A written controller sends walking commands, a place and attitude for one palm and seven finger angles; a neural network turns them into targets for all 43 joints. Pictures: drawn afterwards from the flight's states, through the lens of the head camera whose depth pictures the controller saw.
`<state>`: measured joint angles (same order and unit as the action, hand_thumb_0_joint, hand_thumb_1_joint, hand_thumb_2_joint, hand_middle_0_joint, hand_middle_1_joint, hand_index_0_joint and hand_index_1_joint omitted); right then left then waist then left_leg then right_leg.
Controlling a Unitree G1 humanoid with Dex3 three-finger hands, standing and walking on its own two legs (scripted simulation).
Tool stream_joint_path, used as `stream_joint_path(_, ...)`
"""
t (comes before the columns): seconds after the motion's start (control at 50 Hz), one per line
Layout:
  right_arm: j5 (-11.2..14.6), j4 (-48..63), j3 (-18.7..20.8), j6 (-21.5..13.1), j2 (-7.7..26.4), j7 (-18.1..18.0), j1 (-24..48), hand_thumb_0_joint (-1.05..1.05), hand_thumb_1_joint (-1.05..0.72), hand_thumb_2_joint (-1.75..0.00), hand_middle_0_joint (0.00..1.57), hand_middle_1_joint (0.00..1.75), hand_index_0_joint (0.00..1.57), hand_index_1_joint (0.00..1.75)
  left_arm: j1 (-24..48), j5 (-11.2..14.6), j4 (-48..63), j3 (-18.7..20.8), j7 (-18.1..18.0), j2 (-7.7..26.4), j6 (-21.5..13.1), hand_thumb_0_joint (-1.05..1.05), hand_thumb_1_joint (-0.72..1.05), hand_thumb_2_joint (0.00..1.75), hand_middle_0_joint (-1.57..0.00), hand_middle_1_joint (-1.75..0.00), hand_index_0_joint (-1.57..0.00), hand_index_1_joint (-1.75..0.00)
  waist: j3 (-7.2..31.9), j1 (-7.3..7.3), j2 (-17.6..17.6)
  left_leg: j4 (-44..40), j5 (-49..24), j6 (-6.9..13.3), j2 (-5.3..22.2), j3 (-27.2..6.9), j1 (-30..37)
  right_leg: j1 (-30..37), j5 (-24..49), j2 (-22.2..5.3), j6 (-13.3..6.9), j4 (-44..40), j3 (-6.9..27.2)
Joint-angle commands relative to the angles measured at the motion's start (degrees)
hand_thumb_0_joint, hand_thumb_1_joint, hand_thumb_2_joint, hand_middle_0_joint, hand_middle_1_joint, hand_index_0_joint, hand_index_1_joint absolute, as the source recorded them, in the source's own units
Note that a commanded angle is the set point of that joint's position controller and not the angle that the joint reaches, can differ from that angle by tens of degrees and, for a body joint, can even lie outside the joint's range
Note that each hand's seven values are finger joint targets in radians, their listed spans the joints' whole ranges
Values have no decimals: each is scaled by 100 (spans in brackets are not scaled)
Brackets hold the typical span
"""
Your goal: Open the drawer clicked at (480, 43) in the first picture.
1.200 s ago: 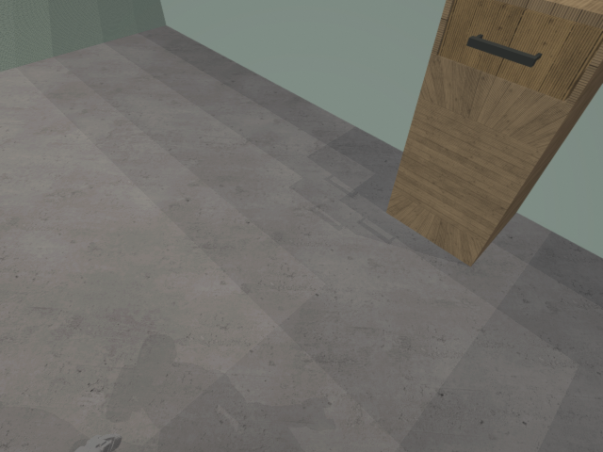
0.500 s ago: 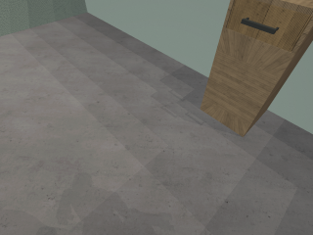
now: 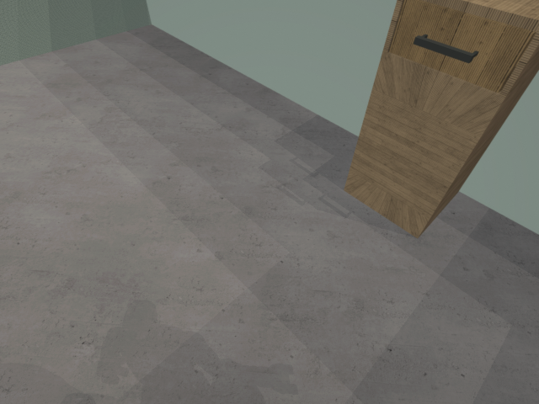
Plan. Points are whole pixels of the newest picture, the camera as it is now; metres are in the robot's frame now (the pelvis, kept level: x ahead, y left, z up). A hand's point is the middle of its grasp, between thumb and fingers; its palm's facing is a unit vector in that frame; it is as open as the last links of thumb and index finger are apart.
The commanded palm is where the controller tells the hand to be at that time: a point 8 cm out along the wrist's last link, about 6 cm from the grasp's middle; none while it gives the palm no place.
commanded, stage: look at it before walking up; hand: left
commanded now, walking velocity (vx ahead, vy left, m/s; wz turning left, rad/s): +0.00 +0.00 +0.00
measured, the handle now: (445, 46) +1.12 -0.48 +0.06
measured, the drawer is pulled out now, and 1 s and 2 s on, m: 0.00 0.00 0.00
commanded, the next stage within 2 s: walk to a spot facing it in 0.24 s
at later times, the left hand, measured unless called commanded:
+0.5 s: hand out of the picture +0.06 +0.23 -0.17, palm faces -0.02 -0.96 -0.29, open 7.4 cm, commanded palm none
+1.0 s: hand (202, 329) +0.29 +0.15 -0.19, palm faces -0.19 -0.96 -0.21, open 7.3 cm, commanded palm none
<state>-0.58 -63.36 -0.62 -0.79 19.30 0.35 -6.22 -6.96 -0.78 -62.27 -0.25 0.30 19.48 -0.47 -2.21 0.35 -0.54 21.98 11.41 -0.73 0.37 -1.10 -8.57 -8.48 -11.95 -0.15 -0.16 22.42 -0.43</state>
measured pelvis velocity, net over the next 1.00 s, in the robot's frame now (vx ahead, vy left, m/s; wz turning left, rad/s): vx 0.17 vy -0.02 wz -0.18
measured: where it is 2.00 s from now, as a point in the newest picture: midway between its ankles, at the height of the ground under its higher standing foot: (290, 360)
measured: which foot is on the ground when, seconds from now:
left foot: down 0.00-1.00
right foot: down 0.00-0.70, up 0.72-1.00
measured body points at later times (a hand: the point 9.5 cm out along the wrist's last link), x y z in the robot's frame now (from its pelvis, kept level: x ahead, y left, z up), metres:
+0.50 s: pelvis +0.01 +0.00 +0.00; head +0.01 +0.00 +0.45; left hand +0.06 +0.28 -0.15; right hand +0.08 -0.28 -0.14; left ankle +0.01 +0.13 -0.74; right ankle +0.00 -0.12 -0.74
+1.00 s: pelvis +0.17 -0.02 -0.03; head +0.22 -0.04 +0.42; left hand +0.30 +0.21 -0.17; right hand -0.03 -0.18 -0.16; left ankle +0.01 +0.13 -0.74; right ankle +0.27 -0.14 -0.73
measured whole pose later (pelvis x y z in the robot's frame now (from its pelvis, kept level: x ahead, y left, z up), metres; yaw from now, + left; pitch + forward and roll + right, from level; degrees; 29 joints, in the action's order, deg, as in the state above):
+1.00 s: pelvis +0.17 -0.02 -0.03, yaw -10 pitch -1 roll -1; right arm -1.4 -70.3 0.5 -3.7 6.4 -1.5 -31.2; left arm -7.6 -1.5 -58.0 3.7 1.8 12.3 -1.0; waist -7.1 -1.7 0.8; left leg 22.3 27.6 -2.7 5.0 9.6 8.3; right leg -27.9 -12.6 -1.3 -4.6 38.2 -8.4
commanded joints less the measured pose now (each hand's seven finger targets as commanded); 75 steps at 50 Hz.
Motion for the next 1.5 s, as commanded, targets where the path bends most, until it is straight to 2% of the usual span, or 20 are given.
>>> stream_joint_path(0.0,13,360,266,-115,1189,-97,276,0,-90,-90,20,30,20,30,208,12,368,230,-86,1195,-107,0,90,90,-20,-30,-20,-30,404,-9,112,-374,-769,231,624,-519,89,37,559,-699,-155,-419,581)
stream_joint_path(0.32,20,332,251,-113,1205,-98,269,0,-90,-90,20,30,20,30,185,12,328,232,-81,1221,-107,0,90,90,-20,-30,-20,-30,446,-13,66,-437,-800,218,636,-518,158,109,590,-697,-143,-473,559)
stream_joint_path(0.36,-29,146,67,-13,449,-73,-131,0,-90,-90,20,30,20,30,-264,17,132,69,-105,481,9,0,90,90,-20,-30,-20,-30,520,-14,32,-323,-97,103,579,-338,175,63,-271,-641,-56,-450,559)
stream_joint_path(0.48,-96,256,177,26,393,-34,-493,0,-90,-90,20,30,20,30,-872,-48,204,221,24,525,79,0,90,90,-20,-30,-20,-30,-506,62,-236,236,2026,177,380,-111,-925,-622,-2449,-588,-419,-535,1205)
stream_joint_path(0.62,-29,274,231,-237,-82,-77,-1222,0,-90,-90,20,30,20,30,-1261,-29,228,395,-21,313,-103,0,90,90,-20,-30,-20,-30,-372,-186,-376,777,1166,158,366,464,-471,-748,-1027,-846,-799,36,1468)
stream_joint_path(0.66,-93,-175,376,-345,326,-145,-2460,0,-90,-90,20,30,20,30,-828,-3,437,333,23,-206,-134,0,90,90,-20,-30,-20,-30,-265,-671,1627,-466,111,773,1579,-1398,1293,-2376,-595,232,-301,2737,-32)
stream_joint_path(0.68,-111,-370,397,-357,350,-210,-3045,0,-90,-90,20,30,20,30,-225,-23,708,290,-6,-266,-227,0,90,90,-20,-30,-20,-30,-592,-846,1871,-766,-1214,1166,2247,-2166,1826,-3512,-1866,186,-208,3678,-160)
stream_joint_path(0.72,-103,-297,294,-375,-37,-271,-2848,0,-90,-90,20,30,20,30,-97,-43,689,339,31,-393,-219,0,90,90,-20,-30,-20,-30,-872,-602,722,-608,-2230,1305,2320,-1565,1574,-3727,-1619,-355,-225,4332,124)
stream_joint_path(0.88,-104,-367,299,-454,-309,-296,-2521,0,-90,-90,20,30,20,30,152,-23,775,306,218,-900,-69,0,90,90,-20,-30,-20,-30,-835,-161,937,-1036,-2454,777,1454,537,648,-2012,-205,-173,-274,1979,-899)
stream_joint_path(0.96,-28,-342,390,-411,-47,-276,-2215,0,-90,-90,20,30,20,30,-1556,-96,257,451,126,-477,-155,0,90,90,-20,-30,-20,-30,217,679,666,1253,-4193,480,1331,1121,563,312,272,211,-591,1128,-1025)
stream_joint_path(0.98,13,-291,367,-404,-196,-202,-2268,0,-90,-90,20,30,20,30,-2261,-127,59,559,60,-93,-227,0,90,90,-20,-30,-20,-30,658,955,163,2623,-2995,315,1111,1143,-527,1649,374,-278,-782,930,-435)
stream_joint_path(1.0,97,-142,305,-435,-672,-166,-2449,0,-90,-90,20,30,20,30,-2741,-114,-29,701,-34,515,-265,0,90,90,-20,-30,-20,-30,1239,976,-1066,4739,961,117,369,1121,-1950,2554,64,-1983,-1465,359,2095)
stream_joint_path(1.02,95,68,321,-416,-670,-173,-2132,0,-90,-90,20,30,20,30,-2621,23,12,736,-46,760,-235,0,90,90,-20,-30,-20,-30,1201,837,-1062,5847,2081,221,303,540,-2496,2110,-407,-2636,-1813,-556,3329)
stream_joint_path(1.08,-67,132,383,-261,-702,-96,-1641,0,-90,-90,20,30,20,30,-997,-3,458,515,-125,25,-256,0,90,90,-20,-30,-20,-30,-21,150,26,5623,928,205,992,51,-2436,-325,-1561,-2144,-1328,-1014,2050)
stream_joint_path(1.14,-121,15,361,-38,-917,-63,-2045,0,-90,-90,20,30,20,30,-812,-60,464,396,-119,-245,-323,0,90,90,-20,-30,-20,-30,-70,-256,-193,4725,592,33,997,295,-1865,-1313,-744,-1598,-981,-1167,809)
stream_joint_path(1.36,-67,701,330,-170,-896,42,-443,0,-90,-90,20,30,20,30,-1538,-56,117,345,-130,-312,-380,0,90,90,-20,-30,-20,-30,-328,69,-241,1698,72,-53,633,731,-1495,-353,1715,-1423,-946,-689,423)
stream_joint_path(1.42,-68,480,371,-239,-576,-94,-1145,0,-90,-90,20,30,20,30,-1502,-19,177,385,-135,-354,-255,0,90,90,-20,-30,-20,-30,103,-241,-62,538,-875,-19,570,840,64,-525,2217,-898,-586,586,162)
stream_joint_path(1.44,-110,416,467,-271,-119,-163,-1626,0,-90,-90,20,30,20,30,-1596,11,267,381,-124,-531,-218,0,90,90,-20,-30,-20,-30,544,-396,707,413,-2245,312,1426,-38,1138,-1302,966,-415,-267,1592,-160)
stream_joint_path(1.46,-112,388,550,-227,351,-191,-1928,0,-90,-90,20,30,20,30,-1722,43,373,367,-103,-725,-187,0,90,90,-20,-30,-20,-30,939,-400,1856,105,-3331,955,2707,-1073,1683,-2059,-2254,55,-4,3060,-641)
stream_joint_path(1.48,-86,445,504,-191,349,-244,-1842,0,-90,-90,20,30,20,30,-1525,-14,465,368,-130,-605,-123,0,90,90,-20,-30,-20,-30,964,-465,1820,-140,-2828,1201,2962,-1191,1313,-2155,-2803,-64,23,4106,-289)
